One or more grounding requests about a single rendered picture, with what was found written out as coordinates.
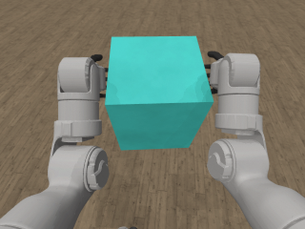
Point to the left robot forearm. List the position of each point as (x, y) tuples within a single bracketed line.
[(79, 83)]

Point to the robot left upper arm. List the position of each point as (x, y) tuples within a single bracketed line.
[(75, 173)]

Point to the robot right upper arm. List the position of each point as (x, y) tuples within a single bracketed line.
[(242, 166)]

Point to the carton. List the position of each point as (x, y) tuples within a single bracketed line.
[(158, 93)]

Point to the robot right hand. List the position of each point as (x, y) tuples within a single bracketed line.
[(216, 56)]

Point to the robot left hand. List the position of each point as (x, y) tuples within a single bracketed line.
[(98, 57)]

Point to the right robot forearm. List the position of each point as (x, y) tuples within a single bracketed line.
[(236, 77)]

